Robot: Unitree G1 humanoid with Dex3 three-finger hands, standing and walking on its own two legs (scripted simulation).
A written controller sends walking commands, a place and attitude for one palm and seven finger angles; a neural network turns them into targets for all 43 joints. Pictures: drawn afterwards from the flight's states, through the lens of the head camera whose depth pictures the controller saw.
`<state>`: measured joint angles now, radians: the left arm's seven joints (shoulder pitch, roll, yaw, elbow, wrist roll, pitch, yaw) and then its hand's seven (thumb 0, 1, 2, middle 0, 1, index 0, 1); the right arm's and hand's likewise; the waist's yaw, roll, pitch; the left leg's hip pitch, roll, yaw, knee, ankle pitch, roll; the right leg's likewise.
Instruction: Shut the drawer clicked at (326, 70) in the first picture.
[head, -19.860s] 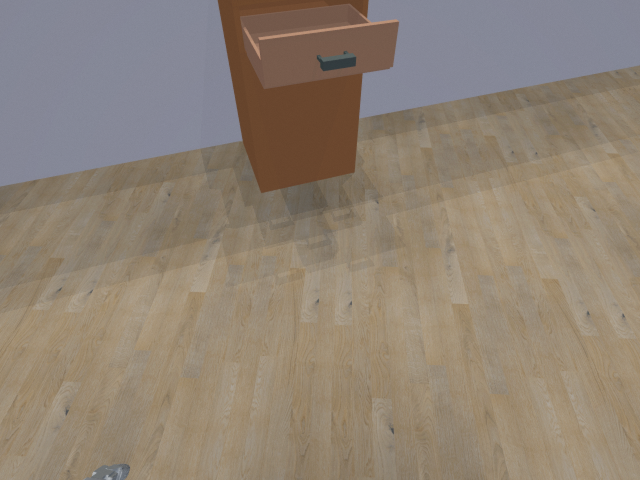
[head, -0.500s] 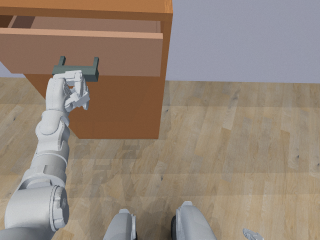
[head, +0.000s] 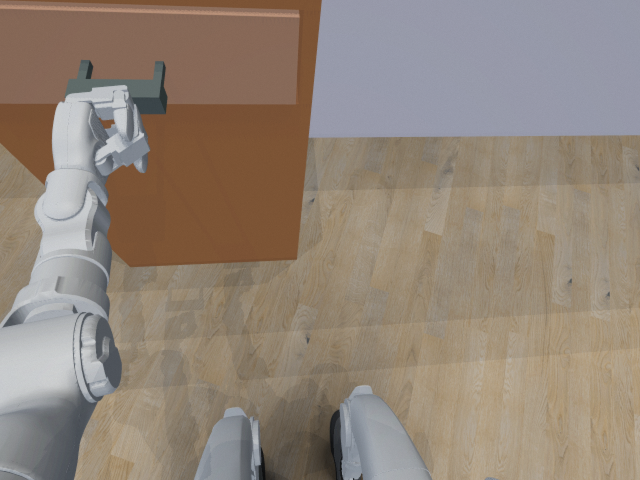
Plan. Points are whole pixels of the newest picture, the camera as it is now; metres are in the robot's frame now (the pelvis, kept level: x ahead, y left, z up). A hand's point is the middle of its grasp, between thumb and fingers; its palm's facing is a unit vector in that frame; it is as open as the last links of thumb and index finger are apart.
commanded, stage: push the drawer shut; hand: left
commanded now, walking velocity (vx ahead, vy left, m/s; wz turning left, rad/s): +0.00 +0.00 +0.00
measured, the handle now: (121, 82) +0.59 +0.20 +0.06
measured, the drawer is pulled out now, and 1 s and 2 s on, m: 0.01 0.00 0.00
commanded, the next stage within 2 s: pull the fist back off the drawer in 0.28 s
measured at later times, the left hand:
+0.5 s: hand (132, 131) +0.52 +0.19 +0.05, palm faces -0.01 -1.00 -0.04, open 2.8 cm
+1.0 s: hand (133, 145) +0.50 +0.18 +0.05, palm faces +0.00 -1.00 -0.02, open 3.2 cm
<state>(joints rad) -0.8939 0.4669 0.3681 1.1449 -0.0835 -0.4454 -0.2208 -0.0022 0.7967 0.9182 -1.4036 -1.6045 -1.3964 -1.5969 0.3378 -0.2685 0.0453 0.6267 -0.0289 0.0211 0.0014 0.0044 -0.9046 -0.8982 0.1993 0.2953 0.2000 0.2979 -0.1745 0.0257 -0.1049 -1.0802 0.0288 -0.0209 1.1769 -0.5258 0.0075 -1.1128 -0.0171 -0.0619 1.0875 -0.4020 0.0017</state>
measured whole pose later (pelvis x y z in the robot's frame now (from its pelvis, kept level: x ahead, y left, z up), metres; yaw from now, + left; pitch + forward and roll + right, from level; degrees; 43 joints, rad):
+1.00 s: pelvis +0.00 +0.01 +0.01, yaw -2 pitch +24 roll -3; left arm -0.78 0.43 0.38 1.02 -0.10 -0.43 -0.20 0.01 0.87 0.90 -1.40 -1.60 -1.40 -1.60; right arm 0.38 -0.26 0.05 0.59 -0.02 0.06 0.03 0.00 -0.90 -0.90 0.20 0.30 0.20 0.30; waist -0.17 0.03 -0.12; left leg -1.04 0.04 0.01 1.15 -0.53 0.03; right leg -1.08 0.00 -0.03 1.05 -0.39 0.02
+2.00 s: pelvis +0.05 +0.00 +0.09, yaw +1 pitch +1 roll -1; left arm 0.21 0.29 0.16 -0.08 -0.07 -0.05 0.09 0.01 0.89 0.90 -1.40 -1.60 -1.40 -1.60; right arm 0.19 -0.24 0.04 0.57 0.02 -0.05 -0.09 0.01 -0.90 -0.90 0.20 0.30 0.20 0.30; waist 0.04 0.05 -0.02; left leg -0.20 0.01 0.01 0.54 -0.36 0.01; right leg -0.26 -0.02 -0.04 0.53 -0.28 0.01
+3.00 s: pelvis +0.03 +0.01 +0.10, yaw -2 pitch +0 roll +0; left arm 0.61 0.36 0.35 -0.48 -0.03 -0.21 0.11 0.01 0.89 0.90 -1.41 -1.60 -1.40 -1.60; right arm 0.19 -0.24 -0.03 0.57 0.00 -0.04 -0.06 0.01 -0.90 -0.90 0.20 0.30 0.20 0.30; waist -0.01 0.04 0.03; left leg -0.18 0.00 0.06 0.44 -0.27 0.03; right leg -0.25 -0.03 0.01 0.40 -0.16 0.03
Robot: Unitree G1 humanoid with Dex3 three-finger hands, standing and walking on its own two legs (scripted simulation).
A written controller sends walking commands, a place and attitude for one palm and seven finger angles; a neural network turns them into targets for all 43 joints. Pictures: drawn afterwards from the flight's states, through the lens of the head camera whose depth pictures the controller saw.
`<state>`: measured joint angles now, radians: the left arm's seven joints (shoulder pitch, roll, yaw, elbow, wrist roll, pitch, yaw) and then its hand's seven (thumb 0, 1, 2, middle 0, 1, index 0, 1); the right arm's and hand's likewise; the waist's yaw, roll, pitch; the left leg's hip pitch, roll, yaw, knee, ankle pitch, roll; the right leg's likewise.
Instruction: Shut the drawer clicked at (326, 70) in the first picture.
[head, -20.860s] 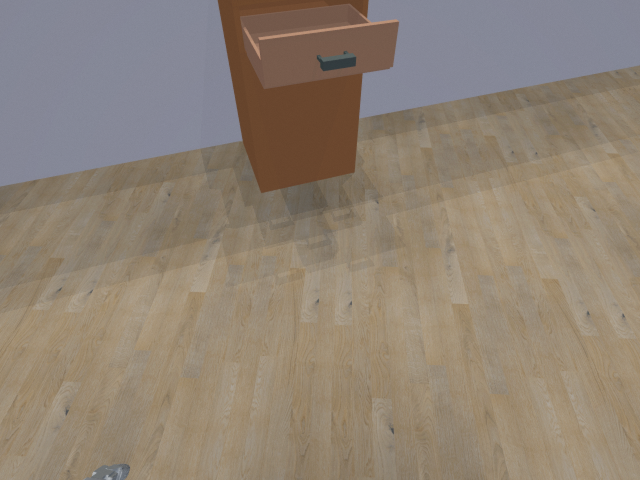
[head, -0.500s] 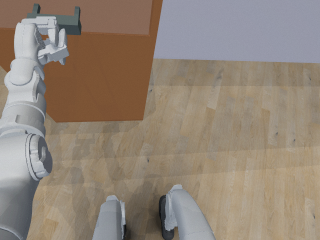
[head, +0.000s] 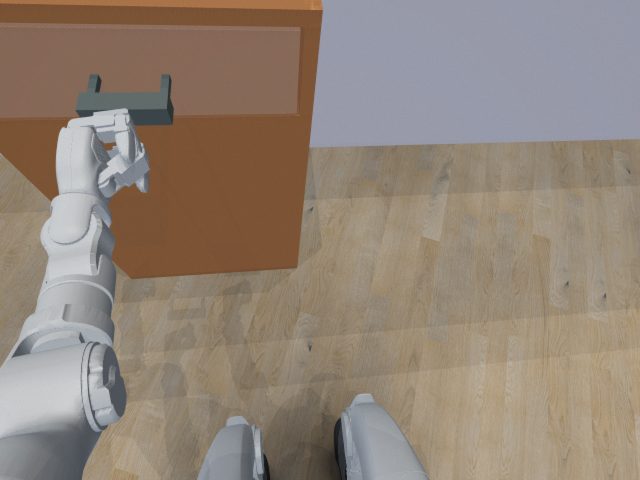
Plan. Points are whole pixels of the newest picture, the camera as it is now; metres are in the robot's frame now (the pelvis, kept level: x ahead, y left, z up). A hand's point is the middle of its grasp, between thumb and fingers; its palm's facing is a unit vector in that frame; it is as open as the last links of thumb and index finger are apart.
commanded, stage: pull the fist back off the drawer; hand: left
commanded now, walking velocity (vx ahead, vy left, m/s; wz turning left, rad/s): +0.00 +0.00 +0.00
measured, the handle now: (129, 95) +0.59 +0.21 +0.05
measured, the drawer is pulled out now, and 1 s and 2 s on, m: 0.00 0.00 0.00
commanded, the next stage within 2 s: draw the hand back to the body in 0.08 s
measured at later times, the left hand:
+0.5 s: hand (103, 195) +0.41 +0.19 +0.10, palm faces +0.06 -1.00 -0.03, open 3.2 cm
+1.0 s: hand out of the picture +0.29 +0.22 +0.18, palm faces +0.34 -0.90 -0.29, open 3.2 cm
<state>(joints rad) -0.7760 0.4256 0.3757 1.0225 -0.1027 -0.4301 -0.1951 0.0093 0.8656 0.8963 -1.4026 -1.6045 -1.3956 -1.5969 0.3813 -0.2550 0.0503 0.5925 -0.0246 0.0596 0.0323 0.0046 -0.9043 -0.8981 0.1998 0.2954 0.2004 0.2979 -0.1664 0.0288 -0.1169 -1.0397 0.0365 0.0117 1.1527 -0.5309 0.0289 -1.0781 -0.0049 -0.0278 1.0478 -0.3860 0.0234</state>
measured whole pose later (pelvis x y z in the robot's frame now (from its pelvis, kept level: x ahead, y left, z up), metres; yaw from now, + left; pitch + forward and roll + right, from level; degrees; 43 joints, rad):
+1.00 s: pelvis +0.05 -0.01 +0.08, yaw +3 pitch +1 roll -1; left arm 0.21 0.29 0.16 -0.08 -0.07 -0.05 0.09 0.01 0.89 0.90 -1.40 -1.60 -1.40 -1.60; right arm 0.19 -0.24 0.04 0.57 0.02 -0.05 -0.09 0.01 -0.90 -0.90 0.20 0.30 0.20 0.30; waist 0.04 0.05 -0.02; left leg -0.20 0.01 0.01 0.54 -0.36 0.01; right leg -0.26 -0.02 -0.04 0.53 -0.28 0.01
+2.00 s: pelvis +0.02 +0.00 +0.09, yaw +0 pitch +0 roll +0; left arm 0.61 0.36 0.35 -0.48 -0.03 -0.21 0.11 0.01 0.89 0.90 -1.41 -1.60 -1.40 -1.60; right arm 0.19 -0.24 -0.03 0.57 0.00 -0.04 -0.06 0.01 -0.90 -0.90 0.20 0.30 0.20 0.30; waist -0.01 0.04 0.03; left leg -0.18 0.00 0.06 0.44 -0.27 0.03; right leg -0.25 -0.03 0.01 0.40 -0.16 0.03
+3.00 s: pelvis -0.10 -0.01 +0.07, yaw +5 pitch +3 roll -4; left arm 0.62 0.42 0.47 -0.61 -0.01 -0.33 0.15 0.01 0.88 0.89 -1.41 -1.60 -1.40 -1.60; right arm 0.24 -0.18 -0.03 0.60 -0.02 -0.14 -0.05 0.01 -0.90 -0.90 0.20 0.30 0.20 0.30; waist -0.01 0.02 -0.02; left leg -0.53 0.05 -0.01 0.61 -0.14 0.03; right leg -0.31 0.10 0.04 0.73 -0.34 0.02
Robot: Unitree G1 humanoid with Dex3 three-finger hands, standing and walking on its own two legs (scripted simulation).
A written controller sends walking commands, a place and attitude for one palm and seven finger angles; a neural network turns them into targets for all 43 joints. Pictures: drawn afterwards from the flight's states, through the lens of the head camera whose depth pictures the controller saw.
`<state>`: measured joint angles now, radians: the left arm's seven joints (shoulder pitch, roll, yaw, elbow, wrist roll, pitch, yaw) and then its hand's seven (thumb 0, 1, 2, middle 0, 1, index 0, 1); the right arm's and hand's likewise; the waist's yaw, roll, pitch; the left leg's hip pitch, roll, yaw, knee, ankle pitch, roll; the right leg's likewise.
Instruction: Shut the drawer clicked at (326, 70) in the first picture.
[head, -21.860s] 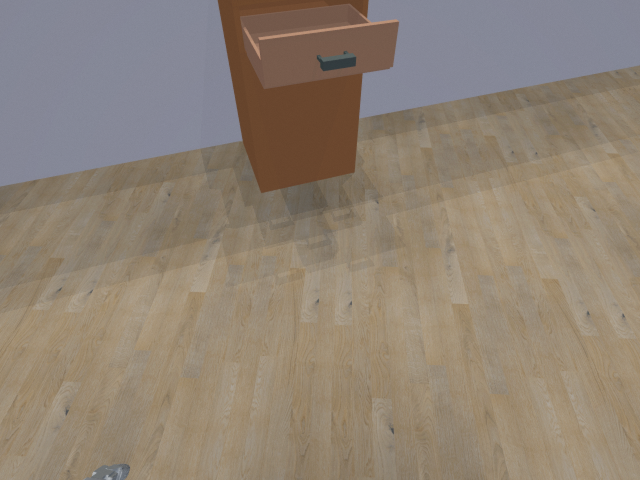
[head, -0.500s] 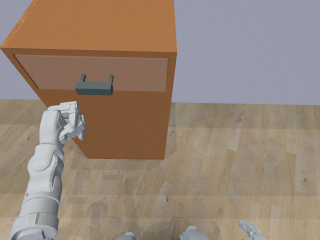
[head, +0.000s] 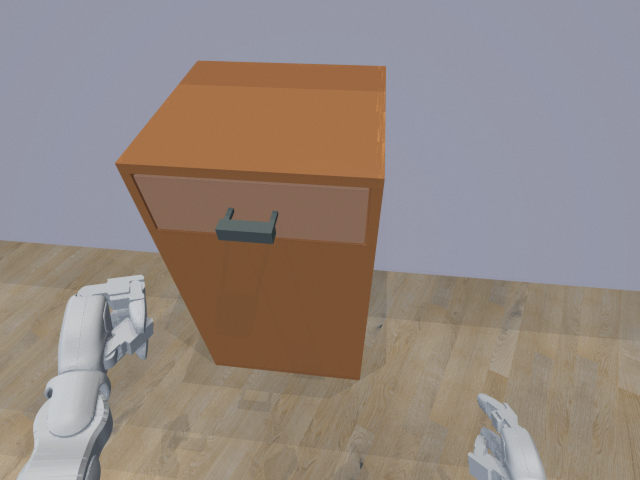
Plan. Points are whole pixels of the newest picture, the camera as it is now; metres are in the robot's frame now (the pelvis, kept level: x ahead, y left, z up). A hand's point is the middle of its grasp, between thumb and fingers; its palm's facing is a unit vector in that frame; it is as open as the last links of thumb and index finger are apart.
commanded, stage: draw the hand back to the body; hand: left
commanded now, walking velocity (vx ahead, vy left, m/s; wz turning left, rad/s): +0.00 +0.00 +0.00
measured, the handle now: (249, 222) +0.55 +0.20 -0.03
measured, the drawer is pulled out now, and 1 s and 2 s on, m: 0.00 0.00 0.00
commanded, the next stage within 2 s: step back with the hand held close in 0.56 s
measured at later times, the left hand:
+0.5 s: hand (56, 359) +0.17 +0.25 +0.17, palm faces +0.43 -0.81 -0.41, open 3.2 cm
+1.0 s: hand (66, 364) +0.18 +0.25 +0.15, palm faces +0.29 -0.82 -0.49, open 3.2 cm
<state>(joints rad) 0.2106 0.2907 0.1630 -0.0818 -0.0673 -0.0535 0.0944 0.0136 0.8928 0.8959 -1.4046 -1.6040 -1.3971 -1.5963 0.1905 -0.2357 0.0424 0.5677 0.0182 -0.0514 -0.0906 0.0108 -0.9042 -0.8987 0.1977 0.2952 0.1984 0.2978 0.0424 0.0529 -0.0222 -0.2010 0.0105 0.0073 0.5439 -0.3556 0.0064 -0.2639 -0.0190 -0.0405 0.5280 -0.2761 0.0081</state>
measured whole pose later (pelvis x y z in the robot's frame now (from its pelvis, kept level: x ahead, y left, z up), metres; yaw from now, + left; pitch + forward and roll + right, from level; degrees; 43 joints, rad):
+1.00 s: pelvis -0.03 +0.02 +0.01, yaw -2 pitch +0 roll +0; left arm 0.61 0.36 0.35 -0.48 -0.03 -0.21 0.11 0.01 0.89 0.90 -1.41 -1.60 -1.40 -1.60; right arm 0.19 -0.24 -0.03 0.57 0.00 -0.04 -0.06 0.01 -0.90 -0.90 0.20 0.30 0.20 0.30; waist -0.01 0.04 0.03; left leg -0.18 0.00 0.06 0.44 -0.27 0.03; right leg -0.25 -0.03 0.01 0.40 -0.16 0.03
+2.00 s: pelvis -0.15 +0.01 -0.01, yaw +2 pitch +3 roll -4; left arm 0.62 0.42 0.47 -0.61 -0.01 -0.33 0.15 0.01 0.88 0.89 -1.41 -1.60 -1.40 -1.60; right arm 0.24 -0.18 -0.03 0.60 -0.02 -0.14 -0.05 0.01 -0.90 -0.90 0.20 0.30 0.20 0.30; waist -0.01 0.02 -0.02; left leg -0.53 0.05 -0.01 0.61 -0.14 0.03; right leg -0.31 0.10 0.04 0.73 -0.34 0.02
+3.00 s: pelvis -0.32 +0.11 +0.02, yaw -7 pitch -1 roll -4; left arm 0.70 0.43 0.36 -0.66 -0.03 -0.17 0.15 0.01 0.89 0.90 -1.41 -1.60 -1.40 -1.60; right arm 0.27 -0.14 0.06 0.58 -0.04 -0.12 -0.05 0.01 -0.90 -0.90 0.20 0.30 0.20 0.30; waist -0.04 -0.02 -0.03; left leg -0.28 0.00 0.07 0.32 -0.13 0.03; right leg -0.19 0.07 -0.10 0.48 -0.44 -0.04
